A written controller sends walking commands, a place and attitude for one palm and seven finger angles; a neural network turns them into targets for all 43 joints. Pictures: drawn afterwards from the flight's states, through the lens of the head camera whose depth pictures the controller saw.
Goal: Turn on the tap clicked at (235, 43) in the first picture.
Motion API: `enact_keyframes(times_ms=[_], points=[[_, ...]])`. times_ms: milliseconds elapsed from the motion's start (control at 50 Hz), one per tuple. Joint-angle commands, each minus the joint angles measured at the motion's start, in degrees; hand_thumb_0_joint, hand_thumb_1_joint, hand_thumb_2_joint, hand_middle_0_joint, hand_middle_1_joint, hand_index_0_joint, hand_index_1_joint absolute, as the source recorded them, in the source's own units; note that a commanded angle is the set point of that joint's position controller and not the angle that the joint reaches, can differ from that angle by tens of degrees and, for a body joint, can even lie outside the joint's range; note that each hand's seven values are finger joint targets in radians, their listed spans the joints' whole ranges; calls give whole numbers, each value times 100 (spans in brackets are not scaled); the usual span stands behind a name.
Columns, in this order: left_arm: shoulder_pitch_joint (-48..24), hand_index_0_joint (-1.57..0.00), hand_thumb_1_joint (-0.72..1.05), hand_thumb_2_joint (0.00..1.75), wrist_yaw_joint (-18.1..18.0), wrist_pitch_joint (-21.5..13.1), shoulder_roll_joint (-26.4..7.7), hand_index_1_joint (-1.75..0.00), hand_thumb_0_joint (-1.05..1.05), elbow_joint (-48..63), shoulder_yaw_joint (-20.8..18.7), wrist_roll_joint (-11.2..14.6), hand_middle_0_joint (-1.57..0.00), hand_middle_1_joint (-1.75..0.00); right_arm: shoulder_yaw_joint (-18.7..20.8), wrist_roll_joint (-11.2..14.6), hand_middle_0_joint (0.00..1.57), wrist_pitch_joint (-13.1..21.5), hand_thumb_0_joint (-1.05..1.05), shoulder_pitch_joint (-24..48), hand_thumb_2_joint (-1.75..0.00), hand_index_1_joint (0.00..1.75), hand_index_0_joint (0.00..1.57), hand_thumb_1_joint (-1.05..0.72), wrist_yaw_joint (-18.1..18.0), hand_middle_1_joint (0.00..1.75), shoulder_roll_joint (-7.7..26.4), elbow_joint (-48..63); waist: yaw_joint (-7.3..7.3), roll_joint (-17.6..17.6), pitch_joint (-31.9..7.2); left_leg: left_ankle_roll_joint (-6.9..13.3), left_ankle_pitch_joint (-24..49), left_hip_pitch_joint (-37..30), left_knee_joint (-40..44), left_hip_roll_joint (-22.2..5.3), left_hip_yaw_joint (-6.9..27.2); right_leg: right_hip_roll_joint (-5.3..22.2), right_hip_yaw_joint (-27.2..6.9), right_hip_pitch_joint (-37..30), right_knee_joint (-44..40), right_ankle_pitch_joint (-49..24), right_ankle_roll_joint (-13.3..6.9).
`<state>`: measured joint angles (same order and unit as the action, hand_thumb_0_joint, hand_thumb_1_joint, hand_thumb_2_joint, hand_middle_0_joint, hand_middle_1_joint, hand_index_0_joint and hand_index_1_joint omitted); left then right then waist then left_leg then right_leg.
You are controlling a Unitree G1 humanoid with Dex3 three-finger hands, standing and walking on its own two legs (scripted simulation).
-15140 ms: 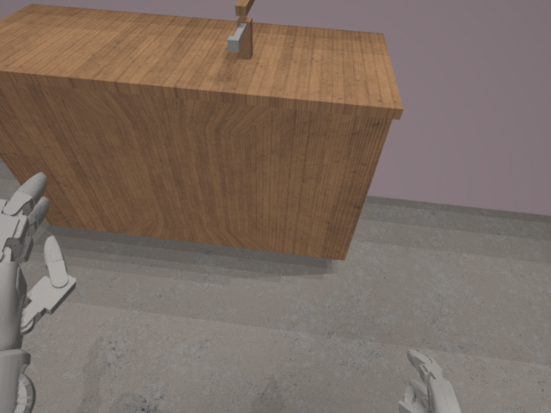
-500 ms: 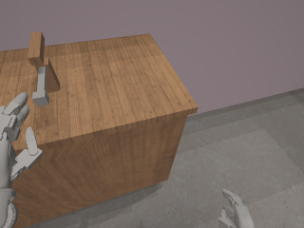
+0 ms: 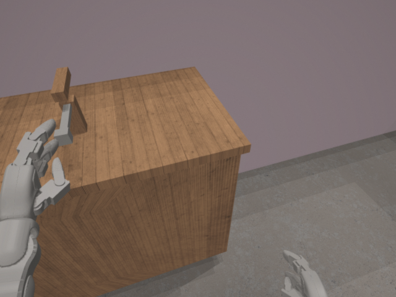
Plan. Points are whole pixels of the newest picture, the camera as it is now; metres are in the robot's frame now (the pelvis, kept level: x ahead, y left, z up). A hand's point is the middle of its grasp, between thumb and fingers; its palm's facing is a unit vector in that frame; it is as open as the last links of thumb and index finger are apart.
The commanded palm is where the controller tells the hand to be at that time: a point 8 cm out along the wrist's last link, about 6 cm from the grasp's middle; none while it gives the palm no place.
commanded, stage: turn the palm inward beside the body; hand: left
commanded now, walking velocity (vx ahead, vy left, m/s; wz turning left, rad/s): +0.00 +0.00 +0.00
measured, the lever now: (63, 136) +0.39 +0.34 +0.14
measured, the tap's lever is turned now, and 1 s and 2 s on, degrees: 0 0 0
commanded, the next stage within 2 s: reach beside the lever's end, fingers flat in 1.96 s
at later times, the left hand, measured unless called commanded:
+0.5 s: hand (81, 186) +0.24 +0.22 +0.16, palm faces +0.45 -0.84 -0.29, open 7.4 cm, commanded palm +0.18 +0.26 +0.19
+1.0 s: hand (55, 201) +0.20 +0.23 +0.19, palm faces +0.51 -0.84 -0.17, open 7.4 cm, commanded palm +0.14 +0.26 +0.19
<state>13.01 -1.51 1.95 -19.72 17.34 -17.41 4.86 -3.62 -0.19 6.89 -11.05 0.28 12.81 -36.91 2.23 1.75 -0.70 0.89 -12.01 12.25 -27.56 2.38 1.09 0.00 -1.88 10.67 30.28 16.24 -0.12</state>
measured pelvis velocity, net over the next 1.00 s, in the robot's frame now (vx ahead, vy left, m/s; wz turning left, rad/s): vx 0.01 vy -0.02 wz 0.04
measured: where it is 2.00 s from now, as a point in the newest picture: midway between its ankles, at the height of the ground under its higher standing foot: outside the picture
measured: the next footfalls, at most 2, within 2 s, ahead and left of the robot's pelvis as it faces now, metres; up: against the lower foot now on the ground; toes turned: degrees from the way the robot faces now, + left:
none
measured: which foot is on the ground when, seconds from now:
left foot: down 0.00-1.00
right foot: down 0.00-1.00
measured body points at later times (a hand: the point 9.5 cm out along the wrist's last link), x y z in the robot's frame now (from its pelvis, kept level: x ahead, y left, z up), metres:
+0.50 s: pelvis +0.04 -0.04 -0.01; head +0.03 -0.07 +0.44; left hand +0.21 +0.26 +0.18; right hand +0.25 -0.26 -0.09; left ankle +0.04 +0.11 -0.74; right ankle +0.00 -0.12 -0.74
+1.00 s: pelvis +0.01 -0.02 -0.01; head -0.02 -0.05 +0.44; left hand +0.16 +0.27 +0.20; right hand +0.25 -0.20 -0.07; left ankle +0.04 +0.11 -0.74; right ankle +0.00 -0.12 -0.74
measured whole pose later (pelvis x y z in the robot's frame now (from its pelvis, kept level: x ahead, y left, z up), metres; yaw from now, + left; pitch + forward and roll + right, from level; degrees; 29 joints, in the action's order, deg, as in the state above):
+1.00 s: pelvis +0.01 -0.02 -0.01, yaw +3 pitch -4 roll +0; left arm 20.1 -7.0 13.1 -15.2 33.4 -17.3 11.5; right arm -3.5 0.3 11.2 -8.0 -5.2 12.2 -39.1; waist 6.6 3.3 -2.0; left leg -0.4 -15.8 13.7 -33.1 1.5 3.5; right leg -0.8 1.5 10.2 33.7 19.9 -1.6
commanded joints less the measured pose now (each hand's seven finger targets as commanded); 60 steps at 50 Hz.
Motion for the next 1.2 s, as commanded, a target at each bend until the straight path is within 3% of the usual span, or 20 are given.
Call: enact_keyframes(times_ms=[0,40,60,100,140,220,260,300,340,360,420,440,460,500,600,700,780,840,980,1180], points=[[-448,-20,90,90,-501,-140,-1524,-30,0,1512,-951,-300,-20,-30,272,6,20,226,0,1276,-90,30,20,-90,-123,30,733,1161,173,-291,81,-45,-999,343,662,-166,55,-160,571,390,-453,413,-84],[-753,-20,90,90,-738,-401,-1906,-30,0,2018,-1474,-113,-20,-30,269,-27,20,255,0,1330,-90,30,20,-90,-194,30,673,1130,249,-265,-232,-36,-898,174,383,-123,-68,-195,457,397,-550,710,-58],[-953,-20,90,90,-783,-554,-1617,-30,0,2134,-1282,-15,-20,-30,287,-63,20,290,0,1343,-90,30,20,-90,-214,30,579,1124,259,-179,-497,-44,-877,91,287,-97,-76,-166,422,354,-542,771,-55],[-798,-20,90,90,-833,-801,-1371,-30,0,1843,-1194,120,-20,-30,301,-68,20,382,0,1198,-90,30,20,-90,-241,30,553,926,217,-21,-368,-37,-818,47,27,-57,-147,-152,300,521,-666,922,-33],[-949,-20,90,90,-771,-843,-1460,-30,0,1618,-1166,100,-20,-30,322,-56,20,450,0,1094,-90,30,20,-90,-270,30,588,782,152,354,-314,-17,-843,50,-200,8,-230,-63,83,681,-839,1208,-2],[-941,-20,90,90,-370,-226,-1134,-30,0,1161,-471,164,-20,-30,352,4,20,532,0,1120,-90,30,20,-90,-458,30,689,643,78,448,116,10,-891,250,-311,-3,-172,186,-289,744,-1131,1611,26],[-978,-20,90,90,-177,145,-1007,-30,0,1081,-263,242,-20,-30,367,72,20,555,0,1171,-90,30,20,-90,-557,30,736,615,45,95,237,38,-800,232,-341,-39,-104,247,-382,762,-1222,1614,86],[-1113,-20,90,90,-106,346,-1176,-30,0,1256,-420,305,-20,-30,381,79,20,599,0,1260,-90,30,20,-90,-640,30,746,636,99,-296,127,43,-633,222,-421,-94,15,347,-490,702,-1234,1393,177],[-959,-20,90,90,-157,295,-1493,-30,0,1406,-931,373,-20,-30,393,65,20,647,0,1264,-90,30,20,-90,-655,30,748,621,240,-611,-199,35,-304,207,-494,-129,100,400,-546,447,-1100,640,264],[-848,-20,90,90,-189,198,-1385,-30,0,1646,-983,417,-20,-30,396,36,20,659,0,1296,-90,30,20,-90,-640,30,696,669,290,-669,-540,38,-49,192,-495,-117,142,444,-524,161,-851,-228,298],[-105,-20,90,90,-319,-195,-1329,-30,0,2089,-1338,521,-20,-30,414,-4,20,700,0,974,-90,30,20,-90,-516,30,671,726,431,-501,-1441,41,1231,-89,-551,-35,29,263,-40,-393,42,-3179,319],[166,-20,90,90,-367,-292,-1513,-30,0,2217,-1576,537,-20,-30,434,-5,20,718,0,876,-90,30,20,-90,-463,30,687,717,503,-318,-1719,30,1563,-177,-614,-3,-43,214,76,-559,214,-3782,322],[456,-20,90,90,-350,-327,-1213,-30,0,2257,-1380,578,-20,-30,410,2,20,711,0,841,-90,30,20,-90,-428,30,622,754,505,-251,-1694,33,1742,-167,-640,24,-104,208,170,-630,329,-4136,311],[695,-20,90,90,-329,-255,-1097,-30,0,2232,-1333,625,-20,-30,419,38,20,686,0,742,-90,30,20,-90,-375,30,648,751,442,-129,-1437,23,1894,-105,-684,8,-160,201,256,-522,370,-4341,293],[672,-20,90,90,-234,290,-742,-30,0,2354,-956,731,-20,-30,439,117,20,644,0,771,-90,30,20,-90,-431,30,703,820,319,-53,-793,42,2013,-167,-607,-73,-130,111,413,-68,213,-3577,171],[380,-20,90,90,-263,465,-692,-30,0,2791,-842,700,-20,-30,446,83,20,682,0,761,-90,30,20,-90,-506,30,718,846,319,-205,-1049,48,2320,-381,-626,-85,-59,79,447,-61,240,-3443,141],[295,-20,90,90,-411,353,-620,-30,0,2917,-763,627,-20,-30,403,52,20,748,0,804,-90,30,20,-90,-513,30,648,813,361,-130,-1083,-7,2307,-443,-527,-121,5,-24,519,27,216,-2729,19],[193,-20,90,90,-525,389,-627,-30,0,2991,-712,563,-20,-30,360,60,20,775,0,975,-90,30,20,-90,-512,30,629,789,414,201,-1027,-47,1896,-400,-391,-124,4,-88,522,92,99,-2043,-60],[-177,-20,90,90,-668,1079,-424,-30,0,2672,-445,635,-20,-30,180,117,20,715,0,1439,-90,30,20,-90,-660,30,534,710,401,61,-280,-49,152,-61,159,-132,94,-104,502,231,-466,-214,-68],[-431,-20,90,90,-885,1296,-373,-30,0,2991,-378,675,-20,-30,60,104,20,831,0,1835,-90,30,20,-90,-705,30,453,613,411,147,-71,-58,-1004,-45,452,-59,82,-90,381,213,-911,945,-42]])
